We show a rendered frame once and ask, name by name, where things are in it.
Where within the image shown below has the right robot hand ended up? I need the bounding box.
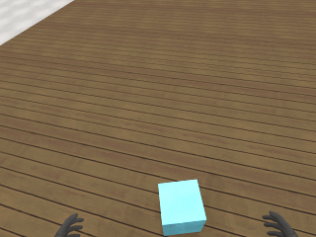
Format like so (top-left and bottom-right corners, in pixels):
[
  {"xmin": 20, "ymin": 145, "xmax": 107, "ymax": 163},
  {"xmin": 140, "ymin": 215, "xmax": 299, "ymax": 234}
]
[{"xmin": 262, "ymin": 211, "xmax": 298, "ymax": 237}]

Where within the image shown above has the left robot hand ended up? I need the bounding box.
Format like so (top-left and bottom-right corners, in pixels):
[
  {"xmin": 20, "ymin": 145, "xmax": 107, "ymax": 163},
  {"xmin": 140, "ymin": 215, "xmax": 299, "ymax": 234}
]
[{"xmin": 54, "ymin": 213, "xmax": 84, "ymax": 237}]

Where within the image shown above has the carton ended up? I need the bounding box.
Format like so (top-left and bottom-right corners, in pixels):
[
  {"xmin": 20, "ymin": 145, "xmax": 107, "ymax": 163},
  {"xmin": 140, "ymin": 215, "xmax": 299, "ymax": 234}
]
[{"xmin": 158, "ymin": 179, "xmax": 206, "ymax": 236}]

